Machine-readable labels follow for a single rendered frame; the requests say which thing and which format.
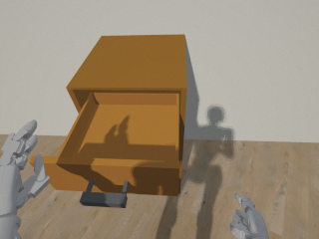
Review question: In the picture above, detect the cabinet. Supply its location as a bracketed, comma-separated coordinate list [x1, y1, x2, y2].
[66, 34, 187, 194]

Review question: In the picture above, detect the drawer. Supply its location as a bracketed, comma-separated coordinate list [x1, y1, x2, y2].
[29, 92, 179, 196]

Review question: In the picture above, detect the handle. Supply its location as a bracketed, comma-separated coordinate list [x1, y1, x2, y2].
[79, 179, 129, 208]

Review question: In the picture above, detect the robot right hand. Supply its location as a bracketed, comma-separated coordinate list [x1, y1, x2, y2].
[230, 192, 269, 239]

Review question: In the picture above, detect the robot left hand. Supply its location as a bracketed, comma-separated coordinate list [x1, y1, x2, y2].
[0, 119, 50, 216]

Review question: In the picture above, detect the left robot forearm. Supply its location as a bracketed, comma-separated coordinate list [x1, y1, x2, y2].
[0, 214, 22, 239]

